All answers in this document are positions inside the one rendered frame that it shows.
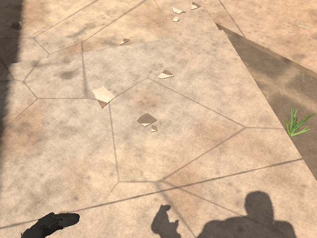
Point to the robot left hand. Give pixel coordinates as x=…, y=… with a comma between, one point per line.
x=49, y=224

